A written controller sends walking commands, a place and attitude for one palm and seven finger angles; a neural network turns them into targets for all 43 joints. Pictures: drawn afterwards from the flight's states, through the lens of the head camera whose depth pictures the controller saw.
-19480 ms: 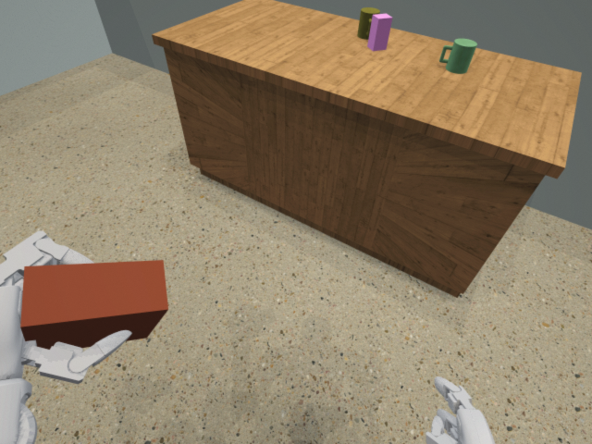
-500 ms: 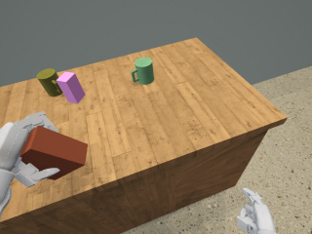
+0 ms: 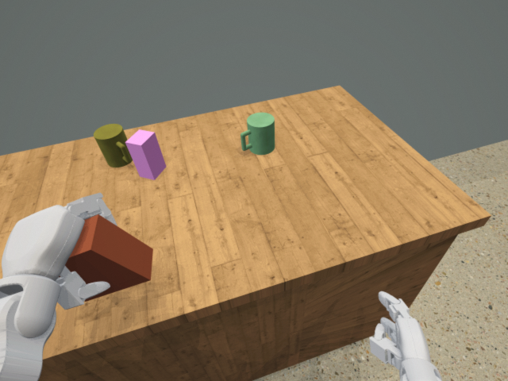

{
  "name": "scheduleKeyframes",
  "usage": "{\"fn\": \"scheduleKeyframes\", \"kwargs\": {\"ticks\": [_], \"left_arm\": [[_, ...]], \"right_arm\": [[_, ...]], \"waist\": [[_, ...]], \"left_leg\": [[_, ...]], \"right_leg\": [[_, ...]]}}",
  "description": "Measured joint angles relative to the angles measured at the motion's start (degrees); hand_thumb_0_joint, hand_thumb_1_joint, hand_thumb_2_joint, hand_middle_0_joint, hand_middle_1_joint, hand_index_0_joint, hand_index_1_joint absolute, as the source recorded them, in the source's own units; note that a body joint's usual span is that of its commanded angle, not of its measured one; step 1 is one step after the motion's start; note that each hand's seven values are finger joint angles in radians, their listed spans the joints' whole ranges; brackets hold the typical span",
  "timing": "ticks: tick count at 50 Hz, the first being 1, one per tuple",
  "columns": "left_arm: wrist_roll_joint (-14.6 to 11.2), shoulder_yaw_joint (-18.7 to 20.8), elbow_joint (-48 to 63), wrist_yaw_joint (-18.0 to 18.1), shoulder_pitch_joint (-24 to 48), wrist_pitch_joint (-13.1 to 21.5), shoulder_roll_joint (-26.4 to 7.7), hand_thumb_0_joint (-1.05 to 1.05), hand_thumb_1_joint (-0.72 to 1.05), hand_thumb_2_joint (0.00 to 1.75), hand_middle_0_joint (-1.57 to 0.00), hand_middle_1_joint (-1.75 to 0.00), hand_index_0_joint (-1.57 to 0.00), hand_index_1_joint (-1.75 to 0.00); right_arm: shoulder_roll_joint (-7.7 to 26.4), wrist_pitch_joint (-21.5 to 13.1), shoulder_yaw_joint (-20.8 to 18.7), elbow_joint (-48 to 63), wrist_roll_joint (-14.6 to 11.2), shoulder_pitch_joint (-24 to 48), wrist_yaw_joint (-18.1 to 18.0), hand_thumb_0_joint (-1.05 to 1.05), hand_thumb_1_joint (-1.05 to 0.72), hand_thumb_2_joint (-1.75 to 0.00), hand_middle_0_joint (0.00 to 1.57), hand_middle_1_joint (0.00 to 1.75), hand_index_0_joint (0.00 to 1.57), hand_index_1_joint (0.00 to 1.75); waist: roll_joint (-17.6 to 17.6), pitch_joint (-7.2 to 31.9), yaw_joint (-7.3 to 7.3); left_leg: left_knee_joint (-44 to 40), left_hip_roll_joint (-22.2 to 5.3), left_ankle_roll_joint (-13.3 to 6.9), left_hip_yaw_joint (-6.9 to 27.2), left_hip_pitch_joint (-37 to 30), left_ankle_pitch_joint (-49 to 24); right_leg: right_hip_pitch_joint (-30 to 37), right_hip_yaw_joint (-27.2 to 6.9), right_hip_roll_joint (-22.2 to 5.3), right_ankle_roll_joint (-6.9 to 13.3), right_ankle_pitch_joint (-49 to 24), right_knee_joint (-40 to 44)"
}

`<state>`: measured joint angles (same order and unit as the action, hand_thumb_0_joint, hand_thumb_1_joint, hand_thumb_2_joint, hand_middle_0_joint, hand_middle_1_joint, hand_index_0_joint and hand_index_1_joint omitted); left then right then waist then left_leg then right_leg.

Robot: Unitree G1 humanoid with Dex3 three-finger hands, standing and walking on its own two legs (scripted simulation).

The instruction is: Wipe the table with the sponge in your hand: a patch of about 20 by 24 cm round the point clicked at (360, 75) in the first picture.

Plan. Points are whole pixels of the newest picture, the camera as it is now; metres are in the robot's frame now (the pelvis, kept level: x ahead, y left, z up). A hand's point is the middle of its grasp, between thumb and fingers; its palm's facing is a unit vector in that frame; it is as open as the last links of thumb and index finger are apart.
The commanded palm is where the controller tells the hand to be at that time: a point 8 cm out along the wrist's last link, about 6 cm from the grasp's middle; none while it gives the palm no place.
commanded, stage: turn the palm down, sponge in hand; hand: left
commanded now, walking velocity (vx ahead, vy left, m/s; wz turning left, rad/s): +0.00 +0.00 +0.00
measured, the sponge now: (100, 266) +0.22 +0.26 +0.10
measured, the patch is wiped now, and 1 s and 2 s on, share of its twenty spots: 0.00 0.00 0.00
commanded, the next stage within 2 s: move the sponge above the wiping area in 0.92 s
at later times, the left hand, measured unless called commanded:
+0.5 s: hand (50, 245) +0.22 +0.31 +0.16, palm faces +0.17 -0.06 -0.98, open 9.7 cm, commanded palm +0.18 +0.29 +0.21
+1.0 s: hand (71, 253) +0.22 +0.29 +0.14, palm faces +0.11 -0.08 -0.99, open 9.7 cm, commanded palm +0.18 +0.27 +0.21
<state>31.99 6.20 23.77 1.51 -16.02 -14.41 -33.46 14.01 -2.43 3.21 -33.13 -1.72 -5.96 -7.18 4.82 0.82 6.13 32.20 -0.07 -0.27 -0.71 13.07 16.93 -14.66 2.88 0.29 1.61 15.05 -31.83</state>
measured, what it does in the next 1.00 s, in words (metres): stands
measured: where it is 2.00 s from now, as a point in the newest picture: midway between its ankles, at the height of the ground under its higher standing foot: outside the picture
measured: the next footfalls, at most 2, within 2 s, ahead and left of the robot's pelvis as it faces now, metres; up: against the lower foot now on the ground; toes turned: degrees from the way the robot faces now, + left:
none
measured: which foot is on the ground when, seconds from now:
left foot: down 0.00-1.00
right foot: down 0.00-1.00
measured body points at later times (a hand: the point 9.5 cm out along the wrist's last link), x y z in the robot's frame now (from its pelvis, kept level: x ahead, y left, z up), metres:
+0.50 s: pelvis -0.01 +0.01 +0.01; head -0.02 -0.03 +0.46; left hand +0.20 +0.31 +0.21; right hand +0.25 -0.16 -0.06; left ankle +0.01 +0.12 -0.73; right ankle +0.02 -0.10 -0.73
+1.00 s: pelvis -0.01 -0.01 +0.01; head -0.03 -0.06 +0.46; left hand +0.21 +0.29 +0.20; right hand +0.25 -0.20 -0.06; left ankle +0.01 +0.12 -0.73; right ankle +0.03 -0.10 -0.73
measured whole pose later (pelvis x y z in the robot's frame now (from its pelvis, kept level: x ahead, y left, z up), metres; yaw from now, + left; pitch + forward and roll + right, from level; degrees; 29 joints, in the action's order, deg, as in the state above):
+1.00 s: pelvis -0.01 -0.01 +0.01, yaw +0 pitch -5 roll +1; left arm 49.1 -0.9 12.9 -3.1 -4.8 -26.3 -30.2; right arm 15.9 -0.6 3.4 -38.6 -2.3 0.3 -4.0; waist 7.1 -1.5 8.1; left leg 23.6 -0.2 0.3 -0.5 7.2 11.7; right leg -9.5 2.9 0.7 2.5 10.8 -24.9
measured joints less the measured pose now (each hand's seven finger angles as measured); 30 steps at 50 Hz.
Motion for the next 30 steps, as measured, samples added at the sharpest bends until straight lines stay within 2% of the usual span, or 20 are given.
{"fn": "scheduleKeyframes", "kwargs": {"ticks": [4, 9, 12, 15, 18, 21, 25, 28, 30], "left_arm": [[2.5, 0.1, -3.0, 0.9, 3.9, -5.3, 0.0, 0.0, -0.45, 1.02, -0.79, -1.36, -0.77, -1.36], [6.3, -0.9, -6.2, -2.2, 7.6, -11.7, 0.7, 0.0, -0.45, 1.02, -0.79, -1.37, -0.77, -1.37], [8.8, -3.5, -5.9, -5.0, 7.9, -12.0, 1.6, 0.0, -0.45, 1.02, -0.78, -1.37, -0.77, -1.37], [11.3, -6.4, -4.7, -6.6, 7.3, -9.7, 2.0, 0.0, -0.45, 1.02, -0.79, -1.37, -0.77, -1.37], [13.5, -7.9, -3.8, -6.3, 6.8, -6.8, 1.5, 0.0, -0.45, 1.02, -0.79, -1.36, -0.77, -1.37], [15.0, -7.6, -5.0, -4.4, 7.9, -5.8, 0.8, 0.0, -0.45, 1.02, -0.79, -1.36, -0.77, -1.36], [16.2, -5.9, -8.3, -2.7, 11.0, -9.2, 1.0, 0.0, -0.45, 1.02, -0.79, -1.36, -0.77, -1.36], [16.7, -5.4, -9.8, -3.3, 12.4, -12.4, 2.0, 0.0, -0.45, 1.02, -0.79, -1.36, -0.77, -1.37], [16.6, -5.9, -9.7, -4.4, 12.2, -13.4, 2.9, 0.0, -0.45, 1.02, -0.79, -1.37, -0.77, -1.37]], "right_arm": [[-0.3, 1.5, 1.0, -0.9, -0.5, 1.7, 1.0, 0.02, -0.9, -0.89, 0.2, 0.3, 0.2, 0.3], [0.4, 2.7, 2.0, -1.5, -1.1, 3.3, 1.4, 0.02, -0.9, -0.89, 0.2, 0.3, 0.2, 0.3], [0.7, 2.8, 1.9, -1.6, -1.0, 3.9, 1.4, 0.02, -0.9, -0.89, 0.2, 0.3, 0.2, 0.3], [0.6, 2.4, 1.9, -1.8, -0.4, 4.3, 1.5, 0.02, -0.9, -0.89, 0.2, 0.3, 0.2, 0.3], [0.2, 2.3, 1.9, -2.6, 0.2, 4.7, 1.9, 0.02, -0.9, -0.89, 0.2, 0.3, 0.2, 0.3], [-0.2, 2.4, 1.8, -3.7, 0.5, 4.9, 2.5, 0.02, -0.9, -0.89, 0.2, 0.3, 0.2, 0.3], [-0.1, 3.1, 1.8, -5.1, 0.1, 5.7, 3.4, 0.02, -0.9, -0.89, 0.2, 0.3, 0.2, 0.3], [0.4, 3.3, 1.6, -5.2, -0.4, 6.3, 3.6, 0.02, -0.9, -0.89, 0.2, 0.3, 0.2, 0.3], [0.9, 3.2, 1.4, -4.8, -0.7, 6.6, 3.5, 0.02, -0.9, -0.89, 0.2, 0.3, 0.2, 0.3]], "waist": [[0.6, -0.2, 0.58], [1.3, -1.1, 1.09], [1.5, -1.8, 1.42], [1.3, -2.4, 1.91], [1.1, -2.6, 2.45], [1.0, -2.3, 2.81], [1.2, -2.1, 2.97], [1.7, -2.2, 2.68], [2.1, -2.3, 2.34]], "left_leg": [[-1.9, 0.4, -0.4, -0.2, -1.5, -1.1], [-4.0, 1.2, -1.0, 0.0, -2.7, -2.7], [-5.0, 1.7, -1.3, 0.2, -3.2, -3.4], [-5.6, 1.8, -1.5, 0.1, -3.8, -3.7], [-6.1, 1.7, -1.4, -0.1, -4.5, -3.8], [-6.7, 1.4, -1.1, -0.1, -5.1, -4.0], [-7.5, 1.1, -0.8, -0.1, -5.4, -4.5], [-8.1, 1.1, -0.7, 0.1, -5.4, -5.0], [-8.3, 1.2, -0.7, 0.2, -5.2, -5.2]], "right_leg": [[1.6, -0.2, -0.3, -0.4, -1.2, 2.0], [2.9, 0.0, -1.1, -0.9, -2.4, 3.9], [3.4, 0.2, -1.5, -1.1, -2.9, 4.6], [3.8, 0.0, -1.7, -1.1, -3.1, 4.9], [4.4, -0.2, -1.5, -0.9, -3.3, 5.3], [5.0, -0.3, -1.2, -0.8, -3.6, 6.0], [5.3, -0.2, -0.8, -0.5, -4.1, 6.9], [5.1, -0.1, -0.9, -0.4, -4.4, 7.2], [4.9, 0.1, -1.0, -0.4, -4.4, 7.1]]}}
